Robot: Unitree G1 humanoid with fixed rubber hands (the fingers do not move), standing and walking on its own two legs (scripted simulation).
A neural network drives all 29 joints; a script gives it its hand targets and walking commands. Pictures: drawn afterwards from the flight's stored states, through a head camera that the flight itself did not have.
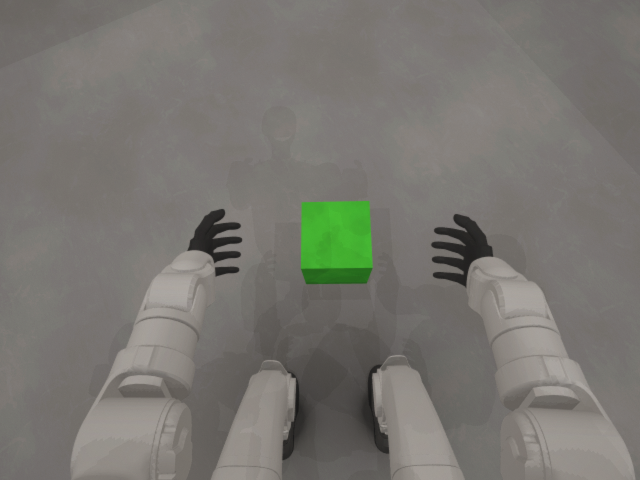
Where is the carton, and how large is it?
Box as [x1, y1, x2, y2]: [301, 201, 372, 283]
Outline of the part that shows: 368,201 302,202 301,269 306,283 366,283 372,267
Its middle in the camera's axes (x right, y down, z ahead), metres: +0.05 +0.03 +1.04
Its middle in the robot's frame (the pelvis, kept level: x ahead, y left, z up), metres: +0.56 -0.02 -0.59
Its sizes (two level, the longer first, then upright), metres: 0.174 0.172 0.185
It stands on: the floor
